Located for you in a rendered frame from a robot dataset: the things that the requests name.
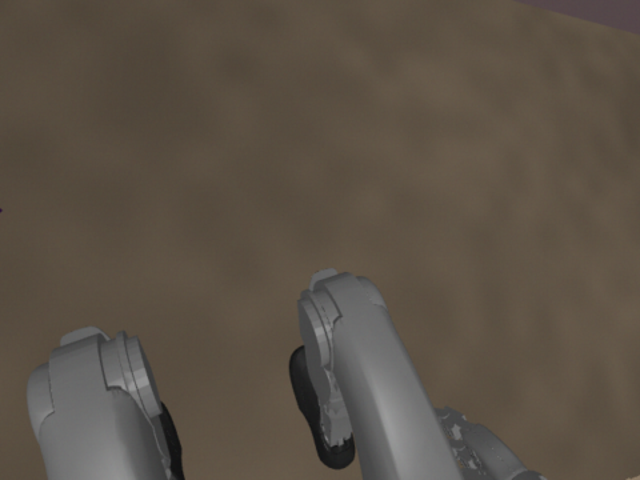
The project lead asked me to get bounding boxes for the right robot foot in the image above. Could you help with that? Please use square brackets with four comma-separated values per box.
[289, 345, 355, 470]

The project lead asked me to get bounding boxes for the right robot hand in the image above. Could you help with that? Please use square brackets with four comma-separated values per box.
[434, 406, 529, 480]

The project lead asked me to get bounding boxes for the left robot foot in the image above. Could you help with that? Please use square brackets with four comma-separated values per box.
[159, 400, 185, 480]

